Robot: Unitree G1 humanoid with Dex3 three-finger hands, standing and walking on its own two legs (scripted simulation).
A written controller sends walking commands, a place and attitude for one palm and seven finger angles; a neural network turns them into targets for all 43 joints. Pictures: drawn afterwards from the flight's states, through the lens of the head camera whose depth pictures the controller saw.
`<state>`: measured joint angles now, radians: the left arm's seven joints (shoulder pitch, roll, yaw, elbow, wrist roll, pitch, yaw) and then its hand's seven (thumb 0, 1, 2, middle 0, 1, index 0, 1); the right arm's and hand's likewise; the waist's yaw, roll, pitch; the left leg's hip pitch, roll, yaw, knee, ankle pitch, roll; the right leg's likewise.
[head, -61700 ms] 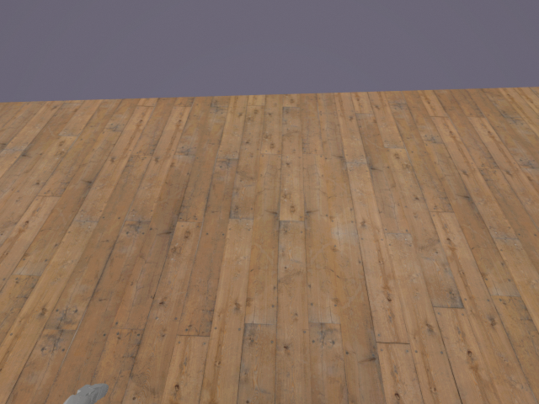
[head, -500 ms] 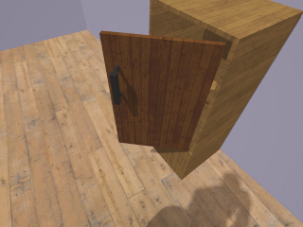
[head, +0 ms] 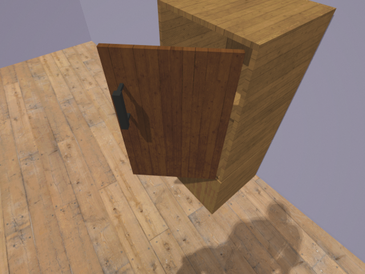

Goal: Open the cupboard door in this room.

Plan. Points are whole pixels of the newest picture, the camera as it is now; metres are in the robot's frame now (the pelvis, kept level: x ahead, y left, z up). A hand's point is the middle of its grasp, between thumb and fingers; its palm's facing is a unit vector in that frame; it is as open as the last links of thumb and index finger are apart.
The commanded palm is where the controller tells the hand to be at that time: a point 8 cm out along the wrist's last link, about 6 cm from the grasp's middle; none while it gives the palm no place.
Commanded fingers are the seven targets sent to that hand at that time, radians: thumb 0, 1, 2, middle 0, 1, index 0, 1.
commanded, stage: come to a stop and stand still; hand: left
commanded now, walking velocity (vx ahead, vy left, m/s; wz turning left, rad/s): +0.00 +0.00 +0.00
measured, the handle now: (123, 106) +0.55 +0.21 +0.04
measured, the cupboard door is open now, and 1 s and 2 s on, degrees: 46 46 46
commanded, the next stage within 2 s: look again from close up in 0.24 s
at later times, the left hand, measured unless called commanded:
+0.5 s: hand out of the picture +0.01 +0.18 -0.17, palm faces +0.02 -0.98 -0.20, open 7.4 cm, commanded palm none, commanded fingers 0.00 0.90 0.90 -0.20 -0.30 -0.20 -0.30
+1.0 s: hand out of the picture +0.07 +0.21 -0.15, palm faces +0.13 -0.97 -0.19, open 7.4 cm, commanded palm +0.12 +0.26 -0.07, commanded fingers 0.00 0.81 0.86 -0.21 -0.36 -0.21 -0.36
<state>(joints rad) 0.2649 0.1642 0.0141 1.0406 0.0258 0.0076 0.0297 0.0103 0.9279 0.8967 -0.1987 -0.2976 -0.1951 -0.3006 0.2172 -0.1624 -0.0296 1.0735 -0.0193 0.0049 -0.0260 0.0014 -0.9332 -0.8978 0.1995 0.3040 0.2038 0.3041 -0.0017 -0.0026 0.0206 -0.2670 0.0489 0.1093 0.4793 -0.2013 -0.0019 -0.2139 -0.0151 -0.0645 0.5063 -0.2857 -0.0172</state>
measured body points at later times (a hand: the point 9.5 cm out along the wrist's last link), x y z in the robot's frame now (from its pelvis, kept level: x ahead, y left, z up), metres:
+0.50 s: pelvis +0.01 +0.01 +0.00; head +0.01 +0.00 +0.45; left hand +0.01 +0.23 -0.16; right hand -0.01 -0.19 -0.17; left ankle +0.03 +0.12 -0.74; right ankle -0.01 -0.10 -0.74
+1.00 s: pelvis +0.03 +0.02 +0.00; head +0.04 +0.03 +0.45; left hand +0.07 +0.26 -0.14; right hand +0.07 -0.21 -0.15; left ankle +0.03 +0.12 -0.74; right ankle -0.01 -0.10 -0.74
